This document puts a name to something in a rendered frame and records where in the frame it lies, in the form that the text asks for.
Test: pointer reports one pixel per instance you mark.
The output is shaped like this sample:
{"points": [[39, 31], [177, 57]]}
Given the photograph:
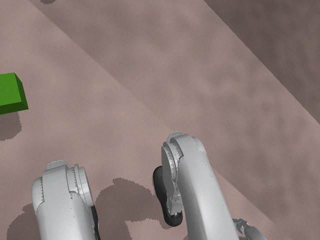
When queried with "carton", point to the carton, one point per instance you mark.
{"points": [[12, 95]]}

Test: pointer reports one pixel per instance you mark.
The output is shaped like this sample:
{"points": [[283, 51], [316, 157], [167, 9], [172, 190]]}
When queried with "right robot foot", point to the right robot foot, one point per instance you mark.
{"points": [[161, 193]]}

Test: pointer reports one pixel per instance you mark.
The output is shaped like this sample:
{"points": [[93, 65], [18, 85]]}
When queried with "left robot foot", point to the left robot foot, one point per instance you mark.
{"points": [[95, 218]]}

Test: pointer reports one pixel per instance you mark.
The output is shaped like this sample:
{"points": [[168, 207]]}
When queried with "right robot hand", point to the right robot hand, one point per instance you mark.
{"points": [[250, 232]]}

